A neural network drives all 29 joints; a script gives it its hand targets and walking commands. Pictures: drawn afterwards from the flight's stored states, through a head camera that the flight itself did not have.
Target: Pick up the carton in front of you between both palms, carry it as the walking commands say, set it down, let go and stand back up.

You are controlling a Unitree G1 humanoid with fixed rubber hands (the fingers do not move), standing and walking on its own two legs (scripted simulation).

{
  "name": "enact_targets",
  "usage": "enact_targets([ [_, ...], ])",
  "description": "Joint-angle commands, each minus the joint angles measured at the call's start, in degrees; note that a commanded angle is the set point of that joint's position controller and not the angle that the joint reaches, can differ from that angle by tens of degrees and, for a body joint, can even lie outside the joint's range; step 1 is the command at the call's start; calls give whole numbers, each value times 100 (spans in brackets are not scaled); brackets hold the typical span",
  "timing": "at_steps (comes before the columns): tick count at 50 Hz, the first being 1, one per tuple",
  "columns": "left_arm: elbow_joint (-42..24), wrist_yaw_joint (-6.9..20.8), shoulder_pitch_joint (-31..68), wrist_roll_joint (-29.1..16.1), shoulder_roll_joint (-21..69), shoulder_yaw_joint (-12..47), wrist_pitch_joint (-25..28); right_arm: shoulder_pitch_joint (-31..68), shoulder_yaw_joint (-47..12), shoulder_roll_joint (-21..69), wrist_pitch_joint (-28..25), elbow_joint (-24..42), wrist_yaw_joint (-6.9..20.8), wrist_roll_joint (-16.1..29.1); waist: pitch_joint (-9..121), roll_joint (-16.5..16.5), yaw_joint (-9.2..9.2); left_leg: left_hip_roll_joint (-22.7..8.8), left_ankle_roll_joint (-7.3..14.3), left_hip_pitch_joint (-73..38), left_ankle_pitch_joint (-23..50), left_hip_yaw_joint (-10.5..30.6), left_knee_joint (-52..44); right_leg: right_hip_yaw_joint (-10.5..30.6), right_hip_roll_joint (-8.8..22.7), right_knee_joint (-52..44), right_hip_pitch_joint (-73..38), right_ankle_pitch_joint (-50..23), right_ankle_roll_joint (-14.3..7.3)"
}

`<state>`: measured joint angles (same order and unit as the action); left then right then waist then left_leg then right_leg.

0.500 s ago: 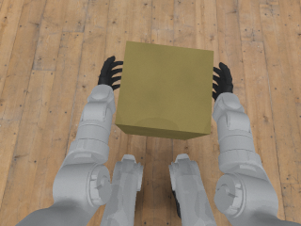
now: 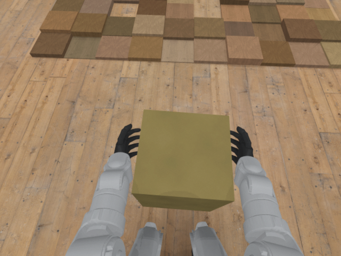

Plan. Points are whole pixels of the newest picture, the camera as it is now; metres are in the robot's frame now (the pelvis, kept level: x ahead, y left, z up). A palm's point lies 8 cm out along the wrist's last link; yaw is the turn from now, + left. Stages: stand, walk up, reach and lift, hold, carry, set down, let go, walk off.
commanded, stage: reach and lift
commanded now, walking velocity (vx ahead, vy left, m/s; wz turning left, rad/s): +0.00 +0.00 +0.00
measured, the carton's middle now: (180, 166) +0.38 -0.01 -0.11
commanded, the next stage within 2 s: hold in 1.64 s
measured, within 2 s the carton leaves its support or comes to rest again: neither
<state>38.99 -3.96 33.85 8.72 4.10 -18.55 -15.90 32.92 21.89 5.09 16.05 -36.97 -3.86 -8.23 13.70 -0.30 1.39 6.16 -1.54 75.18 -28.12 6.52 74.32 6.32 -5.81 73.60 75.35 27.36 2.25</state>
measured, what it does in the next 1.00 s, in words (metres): rises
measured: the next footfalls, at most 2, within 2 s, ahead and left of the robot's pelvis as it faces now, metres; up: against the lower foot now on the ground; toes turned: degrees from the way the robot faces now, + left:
none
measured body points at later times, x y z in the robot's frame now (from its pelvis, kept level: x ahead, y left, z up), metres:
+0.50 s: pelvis +0.05 +0.00 +0.12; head +0.06 +0.00 +0.57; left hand +0.36 +0.15 +0.10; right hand +0.36 -0.16 +0.11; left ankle +0.05 +0.12 -0.61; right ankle +0.06 -0.13 -0.61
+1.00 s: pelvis +0.03 +0.00 +0.13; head +0.00 +0.00 +0.58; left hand +0.34 +0.15 +0.15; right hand +0.34 -0.16 +0.15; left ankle +0.05 +0.12 -0.61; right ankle +0.06 -0.13 -0.61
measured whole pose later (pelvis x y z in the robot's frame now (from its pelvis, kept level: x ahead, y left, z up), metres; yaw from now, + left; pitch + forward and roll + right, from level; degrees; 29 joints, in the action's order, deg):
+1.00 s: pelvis +0.03 +0.00 +0.13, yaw +0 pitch -4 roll +0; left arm 22.8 0.4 18.7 16.7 9.6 -17.7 -35.1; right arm 19.3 18.6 9.5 35.1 -22.9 0.4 -16.9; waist 0.5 -0.2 0.1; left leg 3.1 -0.4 10.5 -13.2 8.1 27.4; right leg 7.9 -3.1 27.2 10.8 12.7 0.5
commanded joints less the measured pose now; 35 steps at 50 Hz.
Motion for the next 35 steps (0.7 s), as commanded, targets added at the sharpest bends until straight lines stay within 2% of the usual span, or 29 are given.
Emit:
enact_targets([
  [1,-24,1309,2881,-600,6049,3055,113,2757,-3276,6008,-9,-243,1363,544,3303,-56,19,274,82,-2548,1393,-404,-1383,-462,-290,-1298,-2571,-1443,-100],
  [14,-485,1362,1552,-513,6073,3381,-8,1441,-3623,5983,84,134,1423,441,2328,-12,-43,64,118,-4515,2446,-111,-3059,-169,-98,-2950,-4545,-2400,-167],
  [25,-1289,1555,782,-678,6048,3784,-891,675,-4056,5987,957,899,1596,610,1192,21,-95,-85,106,-6130,3018,-78,-4434,-98,50,-4368,-6218,-3010,-143],
  [29,-1678,1611,640,-742,6005,3864,-1317,571,-4168,5936,1365,1259,1638,664,661,9,-118,-106,92,-6594,2992,-109,-4876,-111,95,-4804,-6634,-3002,-133],
  [35,-1546,1707,739,-563,5874,3373,-1773,654,-3640,5792,1799,1137,1716,456,-326,22,-110,-149,119,-6584,2072,-149,-5268,-161,118,-5180,-6661,-2086,-173],
])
